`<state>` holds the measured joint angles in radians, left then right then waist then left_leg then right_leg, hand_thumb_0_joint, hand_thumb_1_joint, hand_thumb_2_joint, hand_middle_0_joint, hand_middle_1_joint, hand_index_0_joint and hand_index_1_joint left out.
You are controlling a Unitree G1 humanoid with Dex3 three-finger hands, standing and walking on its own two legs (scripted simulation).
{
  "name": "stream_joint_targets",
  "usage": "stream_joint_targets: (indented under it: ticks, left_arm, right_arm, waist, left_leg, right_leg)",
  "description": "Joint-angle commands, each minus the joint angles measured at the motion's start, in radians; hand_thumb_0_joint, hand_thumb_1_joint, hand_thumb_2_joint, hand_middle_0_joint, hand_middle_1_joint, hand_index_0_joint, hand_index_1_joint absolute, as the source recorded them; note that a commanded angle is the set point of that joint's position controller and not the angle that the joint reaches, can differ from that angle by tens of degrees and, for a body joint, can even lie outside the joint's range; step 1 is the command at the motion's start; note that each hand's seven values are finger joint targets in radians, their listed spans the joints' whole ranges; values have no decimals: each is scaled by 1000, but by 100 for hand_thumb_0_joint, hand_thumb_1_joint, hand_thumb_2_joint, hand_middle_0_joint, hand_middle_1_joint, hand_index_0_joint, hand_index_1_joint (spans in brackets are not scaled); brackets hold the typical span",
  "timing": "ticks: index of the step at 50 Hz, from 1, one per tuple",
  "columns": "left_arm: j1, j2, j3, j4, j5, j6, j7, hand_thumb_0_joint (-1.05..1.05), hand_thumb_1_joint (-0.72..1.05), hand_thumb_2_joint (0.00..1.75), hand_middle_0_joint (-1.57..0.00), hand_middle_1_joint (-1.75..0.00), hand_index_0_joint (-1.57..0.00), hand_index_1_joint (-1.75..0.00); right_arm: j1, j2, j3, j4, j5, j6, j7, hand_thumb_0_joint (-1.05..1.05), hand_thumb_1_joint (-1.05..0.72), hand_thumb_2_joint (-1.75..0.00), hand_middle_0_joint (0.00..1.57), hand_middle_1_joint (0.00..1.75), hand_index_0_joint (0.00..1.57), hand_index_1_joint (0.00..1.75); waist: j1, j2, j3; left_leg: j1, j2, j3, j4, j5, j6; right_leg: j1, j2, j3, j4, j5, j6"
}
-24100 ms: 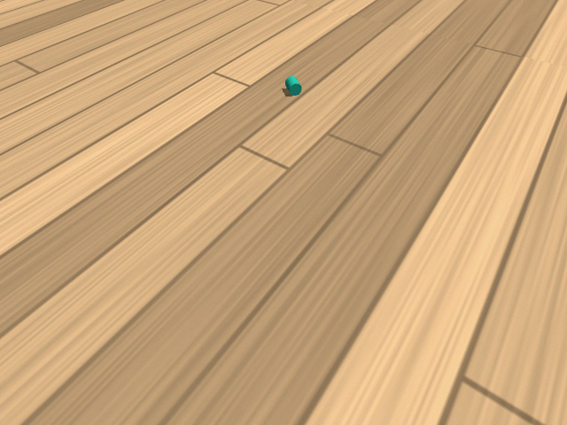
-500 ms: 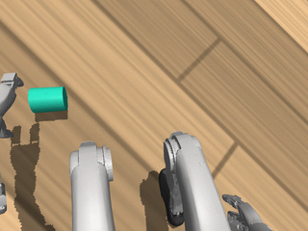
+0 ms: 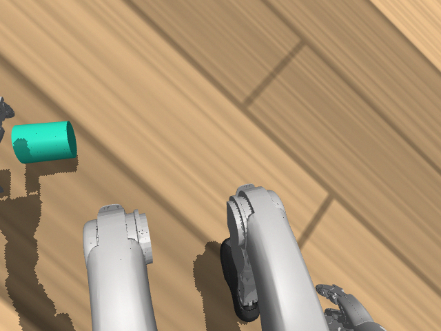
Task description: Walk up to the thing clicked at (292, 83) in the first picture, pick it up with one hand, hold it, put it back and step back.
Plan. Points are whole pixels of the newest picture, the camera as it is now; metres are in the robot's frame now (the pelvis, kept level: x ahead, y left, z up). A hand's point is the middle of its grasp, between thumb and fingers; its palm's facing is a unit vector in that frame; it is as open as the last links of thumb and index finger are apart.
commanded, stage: rise first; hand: left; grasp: from above
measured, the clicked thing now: (46, 142) +0.49 +0.31 -0.29
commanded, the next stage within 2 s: approach in 1.46 s
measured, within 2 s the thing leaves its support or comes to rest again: neither
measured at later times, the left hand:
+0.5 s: hand out of the picture +0.44 +0.35 -0.17, palm faces -0.44 -0.07 -0.89, open 14.1 cm
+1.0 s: hand out of the picture +0.45 +0.35 -0.17, palm faces -0.44 -0.06 -0.90, open 14.0 cm
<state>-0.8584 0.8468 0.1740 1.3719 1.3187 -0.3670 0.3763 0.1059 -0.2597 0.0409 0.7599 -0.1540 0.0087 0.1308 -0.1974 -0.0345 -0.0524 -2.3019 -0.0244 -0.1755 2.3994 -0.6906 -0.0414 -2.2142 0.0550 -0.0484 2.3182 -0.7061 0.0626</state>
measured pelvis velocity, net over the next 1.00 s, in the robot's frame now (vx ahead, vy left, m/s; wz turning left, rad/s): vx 0.00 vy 0.01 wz -0.03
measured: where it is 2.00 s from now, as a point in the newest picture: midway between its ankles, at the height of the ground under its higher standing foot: (190, 306)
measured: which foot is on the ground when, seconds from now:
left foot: down 0.00-1.00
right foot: down 0.00-1.00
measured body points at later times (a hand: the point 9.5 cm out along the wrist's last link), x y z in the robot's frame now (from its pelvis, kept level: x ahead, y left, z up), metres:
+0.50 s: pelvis +0.00 +0.00 +0.00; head +0.24 +0.09 +0.37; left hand +0.46 +0.35 -0.12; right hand +0.07 -0.27 -0.10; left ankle +0.07 +0.13 -0.30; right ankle +0.10 -0.13 -0.30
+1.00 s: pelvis +0.00 +0.01 +0.00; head +0.24 +0.10 +0.36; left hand +0.47 +0.35 -0.12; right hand +0.05 -0.26 -0.10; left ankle +0.07 +0.13 -0.30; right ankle +0.10 -0.13 -0.30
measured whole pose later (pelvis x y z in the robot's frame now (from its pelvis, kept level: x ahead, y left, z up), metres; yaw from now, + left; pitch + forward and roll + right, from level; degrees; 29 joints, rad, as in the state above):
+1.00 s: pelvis +0.00 +0.01 +0.00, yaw -1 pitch +33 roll -11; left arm -0.92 0.89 0.14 1.42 1.32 -0.33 0.36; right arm 0.14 -0.26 0.10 0.74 -0.14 -0.01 0.14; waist -0.24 -0.03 -0.03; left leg -2.33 -0.03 -0.19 2.42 -0.68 -0.02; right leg -2.22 0.05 -0.06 2.32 -0.70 0.06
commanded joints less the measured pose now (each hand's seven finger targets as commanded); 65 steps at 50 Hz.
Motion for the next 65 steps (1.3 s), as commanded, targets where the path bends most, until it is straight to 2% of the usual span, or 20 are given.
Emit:
stream_joint_targets:
  ticks: [1,9,11,15,19,21,25,26,32,33,41,46,48,51,54,55,57,61,62,65]
  left_arm:
    - [-279,291,33,-130,-20,8,38,0,-54,102,-9,-100,-8,-100]
    - [-289,311,46,-123,-31,11,37,0,-55,102,-9,-98,-8,-99]
    - [-291,293,21,-102,-25,13,30,0,-56,103,-9,-98,-7,-100]
    - [-312,308,33,-126,-30,10,36,0,-55,102,-9,-98,-8,-99]
    - [-314,293,6,-97,-15,14,33,0,-57,104,-9,-99,-7,-101]
    - [-324,309,22,-107,-15,15,38,0,-56,103,-10,-98,-8,-100]
    - [-340,295,6,-89,-16,20,42,0,-56,103,-10,-98,-8,-100]
    - [-339,312,16,-95,-14,22,45,0,-56,103,-10,-98,-8,-100]
    - [-342,322,16,-80,-18,33,46,0,-58,105,-11,-96,-8,-99]
    - [-360,316,4,-83,-10,32,45,0,-57,104,-11,-95,-8,-98]
    - [-350,334,16,-96,-23,37,37,0,-56,103,-12,-95,-9,-98]
    - [-339,320,7,-111,-23,41,32,0,-55,102,-14,-93,-11,-96]
    - [-340,308,-4,-97,-21,42,24,0,-54,101,-14,-92,-11,-96]
    - [-327,325,10,-107,-30,39,21,0,-51,99,-16,-91,-13,-93]
    - [-345,318,-1,-140,-29,38,13,0,-51,100,-17,-90,-14,-93]
    - [-332,326,10,-124,-30,42,13,0,-52,100,-16,-91,-13,-94]
    - [-350,308,-4,-130,-35,40,7,0,-51,99,-17,-90,-14,-93]
    - [-327,313,4,-121,-41,37,-1,0,-51,99,-19,-88,-15,-92]
    - [-340,303,-13,-122,-36,34,-4,0,-50,98,-19,-87,-16,-91]
    - [-348,323,-3,-122,-30,30,-3,0,-49,97,-19,-89,-16,-91]
  right_arm:
    - [186,-250,-72,-19,-7,-3,-14,0,-91,-90,20,30,20,30]
    - [192,-253,-63,-18,-9,-2,-11,0,-90,-90,20,30,20,30]
    - [190,-250,-61,-20,-6,-3,-11,0,-91,-90,20,30,20,30]
    - [190,-259,-57,-22,-7,-3,-11,0,-90,-90,20,30,20,30]
    - [192,-259,-48,-24,-1,-6,-8,0,-91,-90,20,30,20,30]
    - [197,-263,-50,-25,-2,-5,-10,0,-90,-90,20,30,20,30]
    - [201,-264,-43,-23,-5,-11,-8,0,-91,-90,20,30,20,30]
    - [202,-265,-42,-22,-1,-11,-10,0,-91,-90,20,30,20,30]
    - [202,-272,-39,-27,2,-15,-8,0,-91,-90,20,30,20,30]
    - [202,-273,-35,-26,1,-13,-8,0,-91,-90,20,30,20,30]
    - [205,-281,-34,-36,6,-16,-6,0,-91,-90,20,30,20,30]
    - [214,-274,-33,-37,9,-16,-5,0,-91,-90,20,30,20,30]
    - [218,-274,-32,-36,8,-17,-3,0,-91,-90,20,30,20,30]
    - [215,-272,-29,-40,10,-15,-4,0,-91,-90,20,30,20,30]
    - [217,-273,-32,-43,9,-14,-2,0,-91,-90,20,30,20,30]
    - [218,-276,-35,-40,13,-14,-2,0,-91,-90,20,30,20,30]
    - [222,-273,-35,-46,14,-14,0,0,-91,-90,20,30,20,30]
    - [223,-273,-34,-46,15,-16,-2,0,-91,-90,20,30,20,30]
    - [217,-271,-32,-48,12,-15,-1,0,-91,-90,20,30,20,30]
    - [215,-272,-28,-45,13,-14,-3,0,-91,-90,20,30,20,30]
  waist:
    - [11,322,-657]
    - [8,315,-673]
    - [-4,300,-645]
    - [2,343,-653]
    - [-15,345,-632]
    - [-8,342,-652]
    - [-32,343,-622]
    - [-19,345,-630]
    - [-26,367,-630]
    - [-37,382,-630]
    - [-31,385,-641]
    - [-31,394,-643]
    - [-42,371,-632]
    - [-20,384,-639]
    - [-37,393,-654]
    - [-30,375,-642]
    - [-43,369,-614]
    - [-29,354,-617]
    - [-42,360,-621]
    - [-33,364,-621]
  left_leg:
    - [553,3,124,-251,175,72]
    - [538,4,125,-235,200,73]
    - [523,3,126,-232,177,75]
    - [542,5,120,-243,178,69]
    - [546,5,112,-245,178,67]
    - [553,6,114,-244,183,67]
    - [540,7,114,-231,186,70]
    - [547,6,114,-236,186,68]
    - [565,9,105,-237,199,64]
    - [560,9,103,-240,193,62]
    - [570,10,91,-254,170,60]
    - [577,8,96,-250,196,60]
    - [555,7,101,-239,198,63]
    - [556,5,105,-250,192,62]
    - [574,8,101,-245,215,61]
    - [562,6,103,-244,207,63]
    - [547,8,102,-250,188,64]
    - [543,7,104,-252,167,65]
    - [538,9,102,-249,161,64]
    - [535,7,106,-247,164,64]
  right_leg:
    - [267,3,-104,-229,212,-89]
    - [298,6,-103,-225,241,-86]
    - [289,7,-100,-237,226,-88]
    - [273,6,-110,-221,219,-89]
    - [257,8,-117,-216,220,-92]
    - [266,7,-117,-219,224,-90]
    - [260,4,-116,-217,234,-86]
    - [258,6,-116,-218,232,-89]
    - [239,4,-121,-202,236,-89]
    - [235,5,-126,-199,233,-88]
    - [231,3,-131,-198,218,-88]
    - [244,2,-125,-202,241,-91]
    - [250,5,-124,-208,248,-91]
    - [263,4,-122,-216,237,-90]
    - [269,5,-124,-212,260,-89]
    - [266,3,-121,-213,255,-90]
    - [257,2,-122,-218,240,-90]
    - [269,3,-118,-232,222,-91]
    - [264,6,-122,-229,217,-91]
    - [268,6,-119,-230,218,-91]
